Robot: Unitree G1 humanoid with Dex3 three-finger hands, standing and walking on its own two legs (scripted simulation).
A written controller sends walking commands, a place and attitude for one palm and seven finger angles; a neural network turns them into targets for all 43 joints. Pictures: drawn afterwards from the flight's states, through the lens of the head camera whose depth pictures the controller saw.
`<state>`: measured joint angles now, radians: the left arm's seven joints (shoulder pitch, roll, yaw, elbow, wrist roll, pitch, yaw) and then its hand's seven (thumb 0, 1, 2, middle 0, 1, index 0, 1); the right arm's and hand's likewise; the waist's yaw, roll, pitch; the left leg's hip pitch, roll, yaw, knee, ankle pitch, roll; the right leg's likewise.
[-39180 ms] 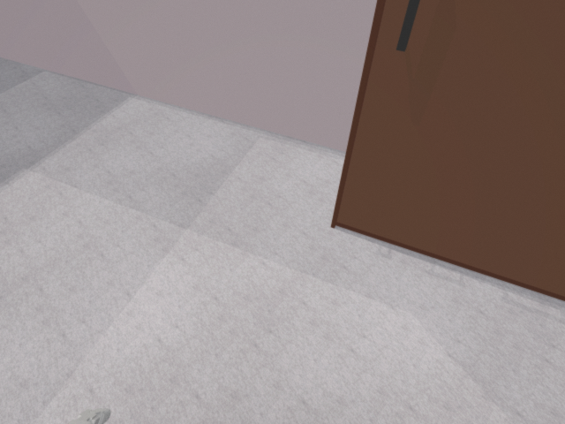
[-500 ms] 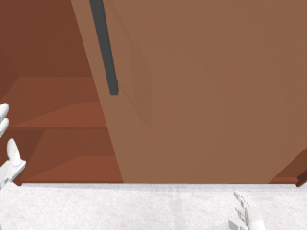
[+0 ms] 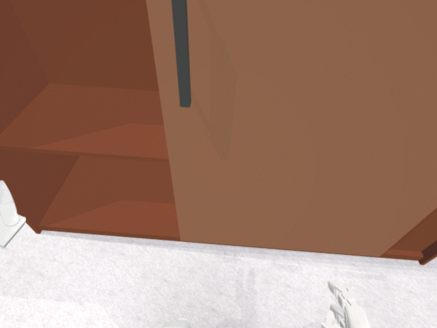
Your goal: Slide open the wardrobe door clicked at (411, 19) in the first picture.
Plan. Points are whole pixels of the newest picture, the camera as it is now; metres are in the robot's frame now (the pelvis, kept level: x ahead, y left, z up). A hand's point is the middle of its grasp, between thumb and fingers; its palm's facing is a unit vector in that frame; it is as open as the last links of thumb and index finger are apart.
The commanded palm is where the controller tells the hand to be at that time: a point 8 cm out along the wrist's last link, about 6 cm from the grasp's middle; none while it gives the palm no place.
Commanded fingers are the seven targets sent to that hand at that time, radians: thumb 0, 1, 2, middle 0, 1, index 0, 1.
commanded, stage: step back with the hand held close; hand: left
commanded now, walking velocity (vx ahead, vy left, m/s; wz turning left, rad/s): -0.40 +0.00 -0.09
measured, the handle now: (183, 37) +0.59 +0.12 +0.26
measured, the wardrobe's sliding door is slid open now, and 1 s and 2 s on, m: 0.70 0.70 0.70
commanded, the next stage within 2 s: stop stepping back and stand still in 0.32 s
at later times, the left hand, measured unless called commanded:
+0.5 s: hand out of the picture +0.10 +0.28 +0.20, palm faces +0.47 -0.82 -0.33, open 7.4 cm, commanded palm +0.05 +0.31 +0.20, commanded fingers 0.00 0.90 0.90 -0.20 -0.30 -0.20 -0.30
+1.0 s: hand out of the picture +0.06 +0.31 +0.18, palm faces +0.42 -0.84 -0.34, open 7.4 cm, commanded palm -0.01 +0.35 +0.20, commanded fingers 0.00 0.90 0.90 -0.20 -0.30 -0.20 -0.30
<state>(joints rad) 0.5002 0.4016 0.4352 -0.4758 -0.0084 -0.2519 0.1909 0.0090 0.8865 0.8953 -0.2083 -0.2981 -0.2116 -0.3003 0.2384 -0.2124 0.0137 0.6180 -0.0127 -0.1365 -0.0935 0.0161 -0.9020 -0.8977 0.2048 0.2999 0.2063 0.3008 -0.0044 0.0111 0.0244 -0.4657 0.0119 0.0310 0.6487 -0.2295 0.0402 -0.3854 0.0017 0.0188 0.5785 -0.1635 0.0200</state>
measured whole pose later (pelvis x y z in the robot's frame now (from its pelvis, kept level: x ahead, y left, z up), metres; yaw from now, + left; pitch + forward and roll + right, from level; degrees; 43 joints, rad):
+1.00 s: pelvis -0.17 +0.06 +0.01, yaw -4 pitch -2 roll -1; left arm 0.47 0.38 0.40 -0.45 -0.04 -0.18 0.18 0.01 0.89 0.90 -0.21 -0.30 -0.21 -0.30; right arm 0.28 -0.25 0.00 0.68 -0.01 -0.11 -0.08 0.02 -0.90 -0.90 0.20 0.30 0.21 0.30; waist -0.01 -0.03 -0.03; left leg -0.34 0.06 0.06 0.63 -0.38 0.03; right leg -0.26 0.02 -0.03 0.61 -0.33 -0.03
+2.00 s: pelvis -0.13 +0.09 +0.03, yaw -4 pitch +0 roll +0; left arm 0.22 0.18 -0.02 1.14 0.01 0.00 0.04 0.00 0.91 0.90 -0.20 -0.30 -0.20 -0.30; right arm 0.20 -0.16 0.01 1.16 -0.02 0.02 -0.02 0.01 -0.93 -0.90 0.20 0.30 0.20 0.30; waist -0.01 -0.01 0.06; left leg -0.18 0.00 0.13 0.38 -0.22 0.05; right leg -0.13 -0.02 -0.04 0.37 -0.24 0.01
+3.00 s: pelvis -0.13 +0.10 +0.03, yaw -5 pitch +0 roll +0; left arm 0.24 0.16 -0.01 1.16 0.02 0.00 0.04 0.00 0.91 0.90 -0.20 -0.30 -0.20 -0.30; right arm 0.22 -0.15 0.00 1.17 -0.02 0.00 -0.03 0.01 -0.92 -0.90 0.20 0.30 0.20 0.30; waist -0.01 -0.02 0.05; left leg -0.14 -0.02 0.15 0.36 -0.21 0.07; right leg -0.12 -0.04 -0.02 0.37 -0.24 0.03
